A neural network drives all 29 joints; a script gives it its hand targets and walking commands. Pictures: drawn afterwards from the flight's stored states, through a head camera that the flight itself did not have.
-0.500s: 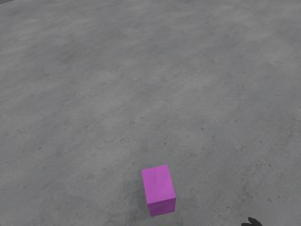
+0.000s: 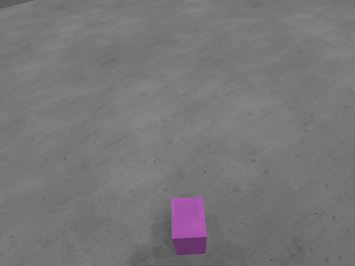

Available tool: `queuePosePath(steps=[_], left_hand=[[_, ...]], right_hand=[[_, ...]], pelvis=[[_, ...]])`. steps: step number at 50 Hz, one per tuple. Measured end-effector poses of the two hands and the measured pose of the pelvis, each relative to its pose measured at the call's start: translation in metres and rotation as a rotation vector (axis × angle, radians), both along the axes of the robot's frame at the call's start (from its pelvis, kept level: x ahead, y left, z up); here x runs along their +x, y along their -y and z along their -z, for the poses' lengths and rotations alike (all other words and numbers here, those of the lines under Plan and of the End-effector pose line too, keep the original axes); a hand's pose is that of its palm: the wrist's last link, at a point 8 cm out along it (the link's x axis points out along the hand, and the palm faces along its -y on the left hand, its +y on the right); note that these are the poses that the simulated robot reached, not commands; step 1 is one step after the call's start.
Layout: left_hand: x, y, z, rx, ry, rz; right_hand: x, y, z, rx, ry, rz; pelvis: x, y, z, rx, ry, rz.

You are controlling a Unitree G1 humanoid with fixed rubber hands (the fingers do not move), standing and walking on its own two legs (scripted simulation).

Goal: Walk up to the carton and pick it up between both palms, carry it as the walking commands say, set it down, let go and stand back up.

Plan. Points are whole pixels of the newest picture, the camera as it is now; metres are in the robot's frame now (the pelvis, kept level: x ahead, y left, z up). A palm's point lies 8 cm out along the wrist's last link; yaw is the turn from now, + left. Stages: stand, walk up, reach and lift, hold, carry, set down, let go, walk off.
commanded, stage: walk up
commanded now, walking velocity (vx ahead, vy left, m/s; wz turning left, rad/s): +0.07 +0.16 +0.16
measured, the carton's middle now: (188, 227) +0.42 +0.04 -0.62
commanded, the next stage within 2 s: none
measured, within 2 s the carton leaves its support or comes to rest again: neither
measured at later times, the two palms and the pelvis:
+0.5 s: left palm out of the picture +0.06 +0.31 -0.14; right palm out of the picture +0.11 -0.17 -0.12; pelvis +0.02 +0.06 +0.00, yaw +3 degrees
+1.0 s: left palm out of the picture +0.06 +0.28 -0.13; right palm out of the picture +0.05 -0.19 -0.13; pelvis +0.05 +0.05 +0.01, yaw +0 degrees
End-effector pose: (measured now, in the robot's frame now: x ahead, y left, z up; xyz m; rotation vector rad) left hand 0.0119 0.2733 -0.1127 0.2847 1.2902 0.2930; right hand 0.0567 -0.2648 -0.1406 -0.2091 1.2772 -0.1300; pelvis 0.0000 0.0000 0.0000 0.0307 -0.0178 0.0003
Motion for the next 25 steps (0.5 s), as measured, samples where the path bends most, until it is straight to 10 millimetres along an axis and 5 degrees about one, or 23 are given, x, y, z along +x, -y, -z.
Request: queuePosePath(steps=[8,15,18,25], left_hand=[[-0.016,-0.027,-0.022,0.044,-0.037,-0.028],[0.002,-0.055,0.015,-0.051,-0.02,-0.018],[0.016,-0.056,0.029,-0.097,-0.004,-0.022],[0.043,-0.035,0.024,-0.158,0.018,0.028]], right_hand=[[0.041,-0.02,-0.014,0.04,0.064,-0.048],[0.076,-0.062,-0.015,-0.01,0.146,-0.093],[0.069,-0.079,-0.02,-0.022,0.126,-0.1],[0.055,-0.094,-0.019,-0.006,0.094,-0.06]], pelvis=[[0.008,-0.014,-0.013,0.027,-0.009,-0.017],[0.016,-0.048,0.005,-0.021,-0.012,-0.045],[0.017,-0.055,0.005,-0.019,-0.009,-0.06],[0.024,-0.061,-0.004,-0.012,-0.003,-0.048]])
